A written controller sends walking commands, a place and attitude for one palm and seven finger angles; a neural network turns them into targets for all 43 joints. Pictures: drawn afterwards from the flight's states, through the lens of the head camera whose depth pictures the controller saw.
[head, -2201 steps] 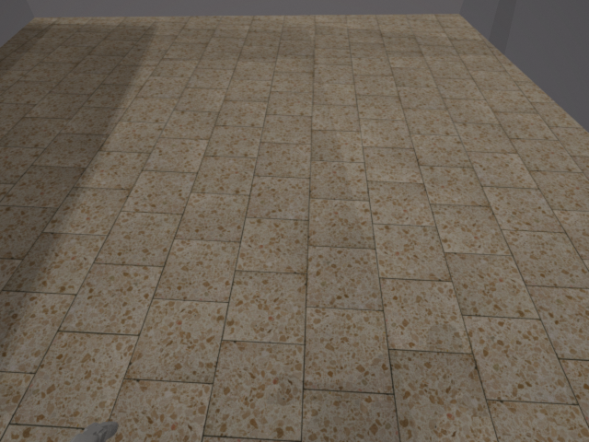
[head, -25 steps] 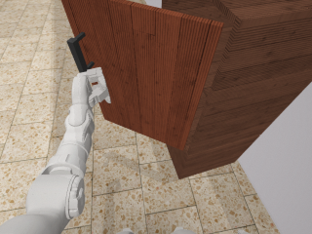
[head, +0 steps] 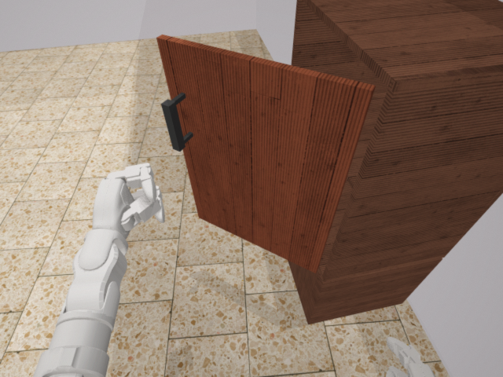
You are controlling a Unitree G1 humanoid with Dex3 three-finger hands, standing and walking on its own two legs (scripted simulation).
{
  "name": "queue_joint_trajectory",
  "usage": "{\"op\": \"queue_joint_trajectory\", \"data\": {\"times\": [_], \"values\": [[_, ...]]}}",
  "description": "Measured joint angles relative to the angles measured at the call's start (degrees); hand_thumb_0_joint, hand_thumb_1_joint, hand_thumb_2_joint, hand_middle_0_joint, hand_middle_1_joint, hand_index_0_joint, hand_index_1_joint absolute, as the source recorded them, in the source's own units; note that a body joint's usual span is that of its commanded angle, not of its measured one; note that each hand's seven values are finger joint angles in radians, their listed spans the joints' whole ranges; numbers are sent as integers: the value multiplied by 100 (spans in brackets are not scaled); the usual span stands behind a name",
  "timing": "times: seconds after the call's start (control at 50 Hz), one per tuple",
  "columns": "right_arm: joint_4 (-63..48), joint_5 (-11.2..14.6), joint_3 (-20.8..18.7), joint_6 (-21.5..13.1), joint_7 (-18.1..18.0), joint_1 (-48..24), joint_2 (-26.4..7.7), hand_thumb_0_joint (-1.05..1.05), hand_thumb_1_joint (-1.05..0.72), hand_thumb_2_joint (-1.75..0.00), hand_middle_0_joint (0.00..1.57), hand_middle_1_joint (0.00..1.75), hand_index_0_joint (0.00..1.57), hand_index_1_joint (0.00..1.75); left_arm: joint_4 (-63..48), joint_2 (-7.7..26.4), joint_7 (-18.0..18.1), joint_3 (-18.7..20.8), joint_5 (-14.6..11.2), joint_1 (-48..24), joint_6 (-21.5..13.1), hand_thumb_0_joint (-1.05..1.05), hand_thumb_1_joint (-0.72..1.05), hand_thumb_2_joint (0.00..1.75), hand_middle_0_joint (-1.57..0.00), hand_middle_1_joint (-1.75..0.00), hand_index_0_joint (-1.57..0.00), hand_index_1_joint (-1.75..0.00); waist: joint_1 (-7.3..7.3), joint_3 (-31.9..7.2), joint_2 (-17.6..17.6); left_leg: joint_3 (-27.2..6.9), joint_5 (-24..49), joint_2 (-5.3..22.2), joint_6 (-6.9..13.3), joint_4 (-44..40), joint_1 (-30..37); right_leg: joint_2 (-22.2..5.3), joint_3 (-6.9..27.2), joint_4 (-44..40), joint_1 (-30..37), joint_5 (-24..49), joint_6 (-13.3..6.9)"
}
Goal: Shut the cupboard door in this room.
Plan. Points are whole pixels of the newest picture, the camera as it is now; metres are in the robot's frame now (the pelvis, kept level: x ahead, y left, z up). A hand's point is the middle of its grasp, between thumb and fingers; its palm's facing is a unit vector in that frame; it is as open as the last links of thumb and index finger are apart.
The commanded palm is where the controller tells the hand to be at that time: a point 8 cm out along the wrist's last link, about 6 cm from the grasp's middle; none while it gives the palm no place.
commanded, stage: draw the hand back to the body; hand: left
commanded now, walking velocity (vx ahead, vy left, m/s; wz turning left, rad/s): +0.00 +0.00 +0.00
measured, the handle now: (179, 122) +0.62 +0.20 +0.07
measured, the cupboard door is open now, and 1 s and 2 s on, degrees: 49 49 49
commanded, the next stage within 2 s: step back with the hand held close in 1.10 s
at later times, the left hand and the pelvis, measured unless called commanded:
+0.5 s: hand (70, 240) +0.25 +0.24 +0.15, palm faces +0.33 -0.89 -0.32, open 4.4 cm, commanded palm +0.20 +0.29 +0.17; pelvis +0.02 +0.01 +0.02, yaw +1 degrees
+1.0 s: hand (9, 277) +0.19 +0.27 +0.17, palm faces +0.47 -0.80 -0.38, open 7.3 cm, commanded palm +0.15 +0.31 +0.19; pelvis +0.01 +0.01 +0.02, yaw +1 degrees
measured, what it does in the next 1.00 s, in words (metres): stands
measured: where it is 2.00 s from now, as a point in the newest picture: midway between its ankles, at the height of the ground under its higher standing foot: outside the picture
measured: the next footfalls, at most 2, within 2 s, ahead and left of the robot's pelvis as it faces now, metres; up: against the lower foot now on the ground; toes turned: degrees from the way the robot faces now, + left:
none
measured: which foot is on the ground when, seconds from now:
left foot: down 0.00-1.00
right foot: down 0.00-1.00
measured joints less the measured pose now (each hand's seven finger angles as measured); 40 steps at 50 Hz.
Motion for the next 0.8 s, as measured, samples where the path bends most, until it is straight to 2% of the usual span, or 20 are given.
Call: {"op": "queue_joint_trajectory", "data": {"times": [0.04,0.14,0.28,0.46,0.66,0.8], "values": [[-57,22,25,-62,-36,-151,-15,2,-90,-90,20,30,20,30,-234,26,-74,-19,-40,151,176,1,90,90,-128,-148,-128,-147,46,22,13,-22,37,-23,7,-76,115,-19,-19,-77,125,28,8],[-165,-67,66,36,-152,-517,93,1,-90,-90,20,30,20,30,-1146,173,559,-318,499,814,445,1,90,90,-120,-139,-120,-138,151,191,29,-12,231,-67,24,-559,646,-49,14,-523,638,204,33],[-183,-160,212,219,-182,-641,253,1,-90,-90,20,30,21,30,-2037,257,1000,-261,783,1687,695,1,89,90,-103,-121,-104,-121,266,376,45,-33,463,-97,29,-1186,1296,-57,26,-1187,1308,453,54],[-18,-265,214,241,-106,-443,271,1,-90,-90,21,30,21,30,-3079,410,1155,133,866,2692,751,1,89,90,-79,-95,-80,-94,351,439,192,-43,556,-151,61,-1563,1702,-97,37,-1563,1718,541,98],[93,-286,30,161,-73,-318,197,2,-90,-90,21,30,21,30,-3925,617,1197,744,854,3713,698,1,89,90,-52,-65,-52,-64,371,364,242,-36,505,-143,60,-1546,1752,-89,48,-1588,1783,516,110],[99,-272,-62,13,-92,-330,156,2,-90,-90,20,30,21,30,-4259,747,1249,1158,834,4163,545,1,89,90,-34,-45,-34,-44,434,337,235,-53,501,-131,51,-1488,1724,-78,27,-1552,1772,519,98]]}}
